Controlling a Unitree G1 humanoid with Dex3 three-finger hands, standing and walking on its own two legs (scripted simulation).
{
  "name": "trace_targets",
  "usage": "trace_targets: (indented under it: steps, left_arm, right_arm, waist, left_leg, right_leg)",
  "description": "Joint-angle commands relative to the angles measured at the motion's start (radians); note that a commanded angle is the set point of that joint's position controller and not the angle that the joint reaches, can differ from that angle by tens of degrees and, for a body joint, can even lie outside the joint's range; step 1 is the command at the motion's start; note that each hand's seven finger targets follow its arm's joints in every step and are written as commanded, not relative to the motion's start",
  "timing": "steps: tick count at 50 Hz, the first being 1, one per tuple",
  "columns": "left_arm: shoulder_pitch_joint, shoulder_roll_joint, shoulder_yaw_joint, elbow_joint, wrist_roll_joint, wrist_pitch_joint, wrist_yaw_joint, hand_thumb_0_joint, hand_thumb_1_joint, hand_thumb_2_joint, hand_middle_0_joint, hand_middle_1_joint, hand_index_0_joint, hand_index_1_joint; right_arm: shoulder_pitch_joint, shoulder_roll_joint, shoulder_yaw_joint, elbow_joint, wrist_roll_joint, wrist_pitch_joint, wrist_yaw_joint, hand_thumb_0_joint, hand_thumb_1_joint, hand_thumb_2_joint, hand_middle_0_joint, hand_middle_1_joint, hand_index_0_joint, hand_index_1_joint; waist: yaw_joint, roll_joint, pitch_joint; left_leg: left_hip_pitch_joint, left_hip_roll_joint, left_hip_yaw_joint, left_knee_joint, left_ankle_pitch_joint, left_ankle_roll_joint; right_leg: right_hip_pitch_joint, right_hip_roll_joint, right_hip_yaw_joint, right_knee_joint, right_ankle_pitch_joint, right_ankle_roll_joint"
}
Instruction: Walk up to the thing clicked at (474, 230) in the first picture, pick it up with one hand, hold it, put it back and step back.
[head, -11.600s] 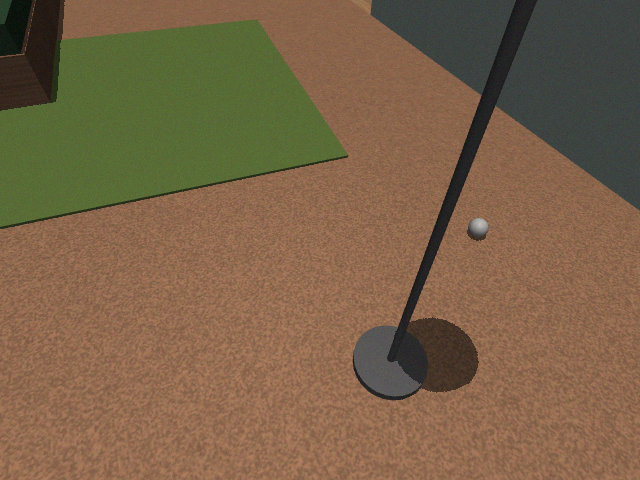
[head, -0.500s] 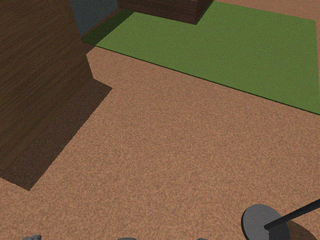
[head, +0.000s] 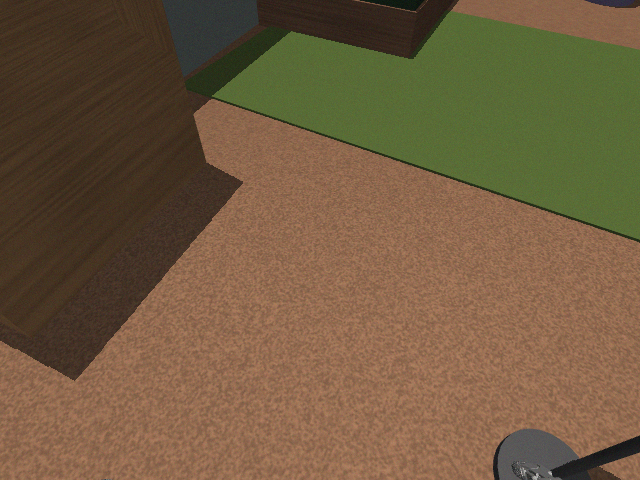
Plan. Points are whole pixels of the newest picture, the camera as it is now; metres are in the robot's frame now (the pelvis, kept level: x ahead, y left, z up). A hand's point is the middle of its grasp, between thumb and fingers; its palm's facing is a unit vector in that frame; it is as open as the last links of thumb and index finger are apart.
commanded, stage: walk up
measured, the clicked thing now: out of the picture +0.33 -1.34 -0.72
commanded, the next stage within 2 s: stand in 0.22 s
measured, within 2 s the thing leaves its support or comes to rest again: neither
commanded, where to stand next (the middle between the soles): +0.06 -0.02 m, yaw -4 degrees
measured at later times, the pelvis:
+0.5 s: pelvis +0.00 -0.01 +0.02, yaw -1 degrees
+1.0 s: pelvis +0.01 -0.02 +0.02, yaw -1 degrees
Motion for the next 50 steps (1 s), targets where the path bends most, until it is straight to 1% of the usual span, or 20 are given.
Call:
trace_targets:
  steps: [1, 3, 8, 10, 11, 13, 14, 15, 20, 22, 24, 25, 26, 27, 30, 34, 41, 44, 46, 50]
  left_arm:
    - [-0.066, 0.223, 0.052, -0.044, -0.001, -0.023, 0.014, 0.0, 0.9, 0.9, -0.2, -0.3, -0.2, -0.3]
    - [-0.069, 0.218, 0.049, -0.022, -0.001, -0.022, 0.014, 0.0, 0.9, 0.9, -0.2, -0.3, -0.2, -0.3]
    - [-0.09, 0.216, 0.049, 0.007, -0.001, -0.024, 0.011, 0.0, 0.9, 0.9, -0.2, -0.3, -0.2, -0.3]
    - [-0.097, 0.217, 0.047, 0.012, 0.001, -0.022, 0.011, 0.0, 0.9, 0.9, -0.2, -0.3, -0.2, -0.3]
    - [-0.094, 0.196, 0.043, 0.029, -0.003, -0.016, 0.013, 0.0, 0.9, 0.9, -0.2, -0.3, -0.2, -0.3]
    - [-0.095, 0.196, 0.042, 0.035, -0.001, -0.017, 0.013, 0.0, 0.9, 0.9, -0.2, -0.3, -0.2, -0.3]
    - [-0.112, 0.206, 0.045, 0.035, -0.003, -0.018, 0.014, 0.0, 0.9, 0.9, -0.2, -0.3, -0.2, -0.3]
    - [-0.108, 0.203, 0.046, 0.038, -0.003, -0.018, 0.013, 0.0, 0.9, 0.9, -0.2, -0.3, -0.2, -0.3]
    - [-0.095, 0.203, 0.047, 0.064, 0.0, -0.012, 0.013, 0.0, 0.9, 0.9, -0.2, -0.3, -0.2, -0.3]
    - [-0.096, 0.202, 0.048, 0.067, 0.002, -0.012, 0.012, 0.0, 0.9, 0.9, -0.2, -0.3, -0.2, -0.3]
    - [-0.097, 0.203, 0.048, 0.07, 0.004, -0.014, 0.012, 0.0, 0.9, 0.9, -0.2, -0.3, -0.2, -0.3]
    - [-0.09, 0.204, 0.048, 0.072, 0.005, -0.013, 0.012, 0.0, 0.9, 0.9, -0.2, -0.3, -0.2, -0.3]
    - [-0.097, 0.203, 0.048, 0.071, 0.006, -0.014, 0.014, 0.0, 0.9, 0.9, -0.2, -0.3, -0.2, -0.3]
    - [-0.098, 0.199, 0.048, 0.072, 0.006, -0.014, 0.014, 0.0, 0.9, 0.9, -0.2, -0.3, -0.2, -0.3]
    - [-0.096, 0.195, 0.048, 0.072, 0.004, -0.014, 0.014, 0.0, 0.9, 0.9, -0.2, -0.3, -0.2, -0.3]
    - [-0.094, 0.193, 0.05, 0.074, 0.002, -0.012, 0.016, 0.0, 0.9, 0.9, -0.2, -0.3, -0.2, -0.3]
    - [-0.094, 0.187, 0.049, 0.074, 0.004, -0.012, 0.018, 0.0, 0.9, 0.9, -0.2, -0.3, -0.2, -0.3]
    - [-0.104, 0.192, 0.055, 0.069, 0.004, -0.012, 0.019, 0.0, 0.9, 0.9, -0.2, -0.3, -0.2, -0.3]
    - [-0.093, 0.194, 0.054, 0.071, 0.003, -0.013, 0.018, 0.0, 0.9, 0.9, -0.2, -0.3, -0.2, -0.3]
    - [-0.107, 0.193, 0.056, 0.065, 0.004, -0.011, 0.018, 0.0, 0.9, 0.9, -0.2, -0.3, -0.2, -0.3]
  right_arm:
    - [-0.015, -0.237, -0.056, -0.018, -0.003, -0.021, -0.011, 0.0, -0.9, -0.9, 0.2, 0.3, 0.2, 0.3]
    - [-0.051, -0.23, -0.052, -0.004, -0.003, -0.022, -0.007, 0.0, -0.9, -0.9, 0.2, 0.3, 0.2, 0.3]
    - [-0.071, -0.222, -0.041, 0.029, -0.003, -0.025, -0.004, 0.0, -0.9, -0.9, 0.2, 0.3, 0.2, 0.3]
    - [-0.079, -0.227, -0.043, 0.037, -0.007, -0.023, -0.003, 0.0, -0.9, -0.9, 0.2, 0.3, 0.2, 0.3]
    - [-0.084, -0.201, -0.043, 0.043, -0.007, -0.024, -0.002, 0.0, -0.9, -0.9, 0.2, 0.3, 0.2, 0.3]
    - [-0.091, -0.208, -0.044, 0.054, -0.005, -0.027, 0.0, 0.0, -0.9, -0.9, 0.2, 0.3, 0.2, 0.3]
    - [-0.076, -0.208, -0.044, 0.059, -0.007, -0.029, -0.001, 0.0, -0.9, -0.9, 0.2, 0.3, 0.2, 0.3]
    - [-0.078, -0.211, -0.044, 0.065, -0.008, -0.03, -0.001, 0.0, -0.9, -0.9, 0.2, 0.3, 0.2, 0.3]
    - [-0.099, -0.209, -0.049, 0.074, -0.007, -0.024, -0.004, 0.0, -0.9, -0.9, 0.2, 0.3, 0.2, 0.3]
    - [-0.099, -0.208, -0.05, 0.078, -0.007, -0.023, -0.005, 0.0, -0.9, -0.9, 0.2, 0.3, 0.2, 0.3]
    - [-0.093, -0.203, -0.05, 0.084, -0.005, -0.022, -0.006, 0.0, -0.9, -0.9, 0.2, 0.3, 0.2, 0.3]
    - [-0.089, -0.2, -0.049, 0.088, -0.006, -0.022, -0.006, 0.0, -0.9, -0.9, 0.2, 0.3, 0.2, 0.3]
    - [-0.087, -0.201, -0.051, 0.087, -0.007, -0.022, -0.006, 0.0, -0.9, -0.9, 0.2, 0.3, 0.2, 0.3]
    - [-0.078, -0.206, -0.051, 0.09, -0.007, -0.022, -0.007, 0.0, -0.9, -0.9, 0.2, 0.3, 0.2, 0.3]
    - [-0.071, -0.201, -0.048, 0.094, -0.006, -0.025, -0.009, 0.0, -0.9, -0.9, 0.2, 0.3, 0.2, 0.3]
    - [-0.072, -0.196, -0.047, 0.097, -0.006, -0.026, -0.012, 0.0, -0.9, -0.9, 0.2, 0.3, 0.2, 0.3]
    - [-0.061, -0.188, -0.041, 0.097, -0.007, -0.017, -0.009, 0.0, -0.9, -0.9, 0.2, 0.3, 0.2, 0.3]
    - [-0.061, -0.195, -0.042, 0.095, -0.009, -0.018, -0.01, 0.0, -0.9, -0.9, 0.2, 0.3, 0.2, 0.3]
    - [-0.069, -0.189, -0.04, 0.095, -0.008, -0.018, -0.008, 0.0, -0.9, -0.9, 0.2, 0.3, 0.2, 0.3]
    - [-0.063, -0.19, -0.04, 0.093, -0.01, -0.018, -0.008, 0.0, -0.9, -0.9, 0.2, 0.3, 0.2, 0.3]
  waist:
    - [-0.024, -0.066, -0.097]
    - [-0.013, -0.056, -0.086]
    - [-0.005, -0.035, -0.108]
    - [-0.007, -0.023, -0.099]
    - [-0.013, -0.041, -0.084]
    - [-0.011, -0.025, -0.095]
    - [-0.019, -0.014, -0.108]
    - [-0.013, -0.006, -0.117]
    - [-0.012, 0.027, -0.1]
    - [-0.011, 0.024, -0.097]
    - [-0.015, 0.01, -0.113]
    - [-0.014, 0.007, -0.104]
    - [-0.017, -0.012, -0.118]
    - [-0.02, -0.004, -0.125]
    - [-0.02, -0.013, -0.139]
    - [-0.019, -0.032, -0.147]
    - [-0.025, -0.055, -0.1]
    - [-0.024, -0.04, -0.125]
    - [-0.018, -0.037, -0.109]
    - [-0.024, -0.022, -0.11]
  left_leg:
    - [0.041, 0.104, -0.112, -0.167, 0.164, 0.037]
    - [0.044, 0.112, -0.127, -0.203, 0.144, 0.037]
    - [0.063, 0.118, -0.12, -0.243, 0.214, 0.022]
    - [0.06, 0.12, -0.12, -0.269, 0.189, 0.02]
    - [0.077, 0.138, -0.127, -0.29, 0.186, 0.016]
    - [0.111, 0.142, -0.123, -0.291, 0.235, 0.009]
    - [0.097, 0.142, -0.117, -0.301, 0.275, 0.005]
    - [0.098, 0.142, -0.11, -0.304, 0.29, 0.001]
    - [0.08, 0.14, -0.109, -0.354, 0.143, -0.005]
    - [0.062, 0.139, -0.109, -0.364, 0.123, -0.006]
    - [0.091, 0.137, -0.098, -0.355, 0.167, -0.006]
    - [0.098, 0.136, -0.097, -0.357, 0.149, -0.008]
    - [0.104, 0.138, -0.094, -0.341, 0.19, -0.005]
    - [0.104, 0.138, -0.091, -0.345, 0.191, -0.004]
    - [0.145, 0.148, -0.085, -0.328, 0.304, -0.005]
    - [0.17, 0.153, -0.078, -0.316, 0.36, -0.007]
    - [0.149, 0.146, -0.072, -0.33, 0.277, -0.015]
    - [0.154, 0.152, -0.068, -0.324, 0.299, -0.01]
    - [0.159, 0.15, -0.069, -0.328, 0.287, -0.015]
    - [0.138, 0.149, -0.064, -0.334, 0.269, -0.015]
  right_leg:
    - [0.042, -0.095, 0.105, -0.154, 0.133, -0.083]
    - [0.043, -0.082, 0.092, -0.182, 0.093, -0.074]
    - [0.11, -0.081, 0.082, -0.211, 0.143, -0.061]
    - [0.113, -0.077, 0.077, -0.228, 0.119, -0.058]
    - [0.095, -0.066, 0.089, -0.249, 0.1, -0.059]
    - [0.108, -0.072, 0.092, -0.262, 0.138, -0.058]
    - [0.144, -0.072, 0.089, -0.253, 0.164, -0.056]
    - [0.158, -0.073, 0.092, -0.257, 0.18, -0.054]
    - [0.159, -0.068, 0.092, -0.277, 0.134, -0.054]
    - [0.172, -0.068, 0.091, -0.279, 0.133, -0.054]
    - [0.168, -0.072, 0.099, -0.287, 0.151, -0.056]
    - [0.144, -0.069, 0.1, -0.295, 0.13, -0.056]
    - [0.164, -0.075, 0.101, -0.297, 0.148, -0.059]
    - [0.165, -0.074, 0.102, -0.297, 0.158, -0.056]
    - [0.167, -0.074, 0.097, -0.288, 0.217, -0.059]
    - [0.168, -0.075, 0.097, -0.286, 0.268, -0.059]
    - [0.138, -0.071, 0.097, -0.318, 0.209, -0.05]
    - [0.167, -0.075, 0.098, -0.308, 0.238, -0.053]
    - [0.15, -0.073, 0.1, -0.319, 0.223, -0.053]
    - [0.157, -0.071, 0.102, -0.32, 0.208, -0.053]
